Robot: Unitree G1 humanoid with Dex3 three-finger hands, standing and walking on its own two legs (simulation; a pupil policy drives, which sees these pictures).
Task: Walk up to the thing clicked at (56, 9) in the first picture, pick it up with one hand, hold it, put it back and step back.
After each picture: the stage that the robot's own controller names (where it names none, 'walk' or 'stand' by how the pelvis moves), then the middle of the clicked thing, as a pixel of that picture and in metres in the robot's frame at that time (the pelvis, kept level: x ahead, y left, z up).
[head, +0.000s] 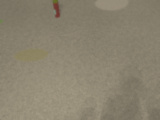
stand; (56, 8) +1.85 +0.36 -0.65
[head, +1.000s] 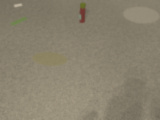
walk; (82, 13) +1.73 +0.12 -0.63
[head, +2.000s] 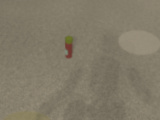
walk; (68, 47) +1.09 +0.13 -0.62
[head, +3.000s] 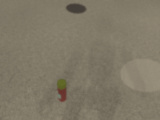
walk; (62, 91) +0.66 +0.14 -0.64
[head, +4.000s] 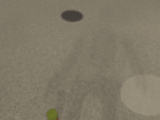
stand; out of the picture +0.42 +0.19 -0.64
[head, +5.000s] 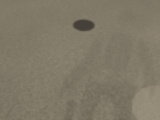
stand; out of the picture +0.38 +0.19 -0.65
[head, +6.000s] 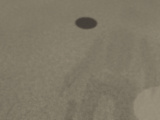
stand; out of the picture +0.36 +0.18 -0.65
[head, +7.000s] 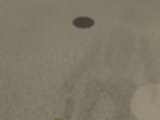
stand; out of the picture +0.38 +0.20 -0.66
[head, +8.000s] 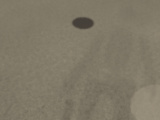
stand; out of the picture +0.37 +0.20 -0.66
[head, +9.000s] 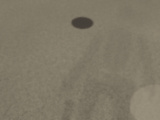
go down; out of the picture +0.36 +0.20 -0.66
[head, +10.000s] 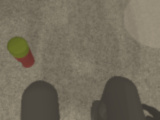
go down; (23, 54) +0.44 +0.22 -0.29
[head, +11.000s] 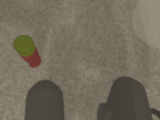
approach; (29, 54) +0.45 +0.22 -0.26
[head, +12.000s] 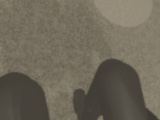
close in; out of the picture +0.45 +0.25 -0.17
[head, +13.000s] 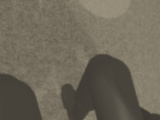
close; out of the picture +0.44 +0.27 -0.16
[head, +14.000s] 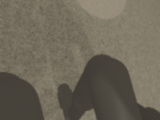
lift; out of the picture +0.43 +0.27 -0.17
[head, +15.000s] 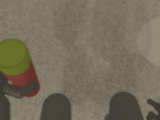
lift; (22, 74) +0.33 +0.20 +0.00
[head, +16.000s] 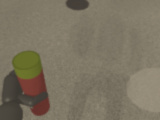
hold; (34, 87) +0.31 +0.17 +0.02
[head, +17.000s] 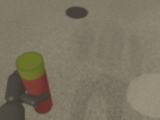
hold; (37, 87) +0.31 +0.17 +0.03
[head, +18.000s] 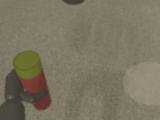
crouch; (35, 84) +0.33 +0.17 +0.00
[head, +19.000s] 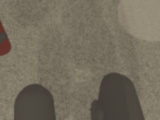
lower; out of the picture +0.49 +0.23 -0.04
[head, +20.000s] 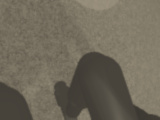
lower; out of the picture +0.46 +0.28 -0.17
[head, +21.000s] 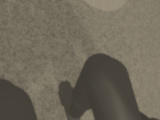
lower; out of the picture +0.46 +0.29 -0.17
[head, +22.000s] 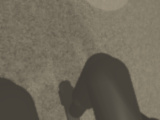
lower; out of the picture +0.47 +0.28 -0.17
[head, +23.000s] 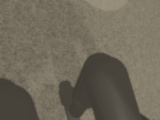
lower; out of the picture +0.46 +0.26 -0.17
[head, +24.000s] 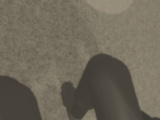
draw back; out of the picture +0.45 +0.26 -0.17
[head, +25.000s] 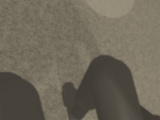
stand; out of the picture +0.43 +0.27 -0.17
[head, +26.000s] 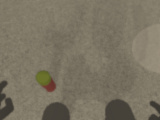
walk; (47, 82) +0.42 +0.20 -0.43
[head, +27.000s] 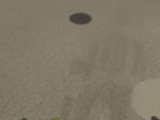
stand; out of the picture +0.38 +0.19 -0.60
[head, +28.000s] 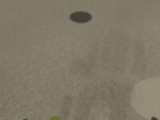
stand; out of the picture +0.38 +0.19 -0.60
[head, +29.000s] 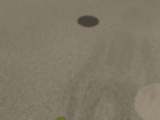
stand; out of the picture +0.39 +0.18 -0.65
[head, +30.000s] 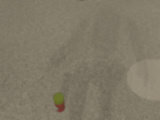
walk; (59, 103) +0.44 +0.13 -0.64
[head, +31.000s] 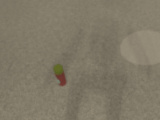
walk; (60, 75) +0.65 +0.21 -0.62
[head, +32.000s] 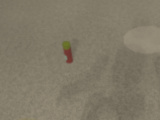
stand; (67, 52) +0.99 +0.22 -0.63
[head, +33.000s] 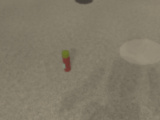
stand; (66, 61) +1.01 +0.20 -0.65
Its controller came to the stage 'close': yes
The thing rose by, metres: 0.68
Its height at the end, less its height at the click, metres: +0.00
